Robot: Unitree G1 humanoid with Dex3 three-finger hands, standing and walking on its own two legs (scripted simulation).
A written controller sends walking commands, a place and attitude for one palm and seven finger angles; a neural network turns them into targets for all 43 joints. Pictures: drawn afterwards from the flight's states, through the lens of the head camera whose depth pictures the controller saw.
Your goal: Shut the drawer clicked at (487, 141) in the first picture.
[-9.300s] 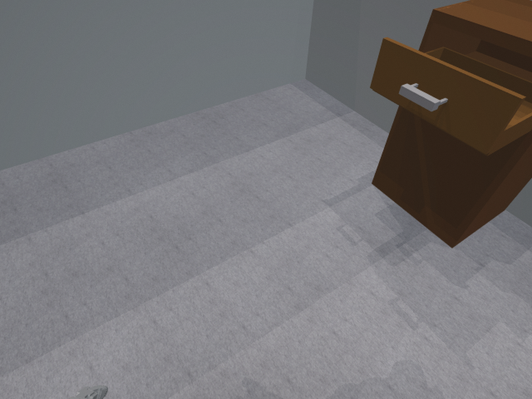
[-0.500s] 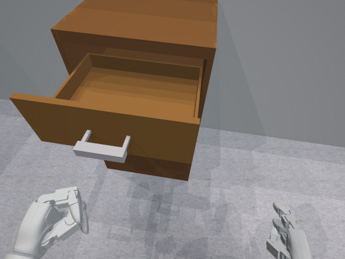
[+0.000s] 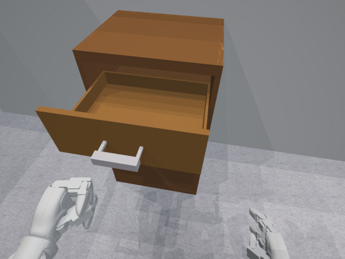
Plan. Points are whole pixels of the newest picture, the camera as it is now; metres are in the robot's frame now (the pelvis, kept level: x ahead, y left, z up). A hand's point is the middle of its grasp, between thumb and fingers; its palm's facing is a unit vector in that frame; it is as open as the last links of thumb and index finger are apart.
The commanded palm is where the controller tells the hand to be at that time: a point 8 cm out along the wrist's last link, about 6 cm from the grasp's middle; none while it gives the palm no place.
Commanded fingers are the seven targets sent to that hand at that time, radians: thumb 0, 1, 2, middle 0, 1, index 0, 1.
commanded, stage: raise the hand and make a fist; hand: left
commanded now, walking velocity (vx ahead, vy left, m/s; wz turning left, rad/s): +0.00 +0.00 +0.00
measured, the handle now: (119, 154) +0.38 +0.19 +0.01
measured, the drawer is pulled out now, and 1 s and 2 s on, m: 0.27 0.27 0.27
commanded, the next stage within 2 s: bring the fist close to the handle in 0.24 s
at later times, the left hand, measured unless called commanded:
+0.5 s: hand (96, 208) +0.19 +0.17 +0.09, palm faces +0.00 -0.99 -0.10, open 3.3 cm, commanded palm +0.17 +0.22 +0.09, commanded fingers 0.00 0.90 0.90 -1.40 -1.60 -1.40 -1.60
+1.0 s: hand (108, 196) +0.24 +0.17 +0.04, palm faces -0.09 -0.99 -0.05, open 3.3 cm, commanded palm +0.22 +0.23 +0.04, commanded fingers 0.00 0.90 0.90 -1.40 -1.60 -1.40 -1.60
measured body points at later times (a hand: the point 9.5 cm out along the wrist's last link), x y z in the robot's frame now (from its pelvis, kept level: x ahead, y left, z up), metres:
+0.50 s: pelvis +0.00 -0.05 +0.00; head +0.00 -0.07 +0.45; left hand +0.19 +0.22 +0.10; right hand +0.19 -0.29 -0.06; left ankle +0.01 +0.08 -0.71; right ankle +0.00 -0.14 -0.71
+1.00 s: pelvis +0.00 -0.03 -0.01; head +0.04 -0.04 +0.44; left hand +0.24 +0.22 +0.05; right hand +0.15 -0.29 -0.09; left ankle +0.01 +0.08 -0.71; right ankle +0.00 -0.14 -0.71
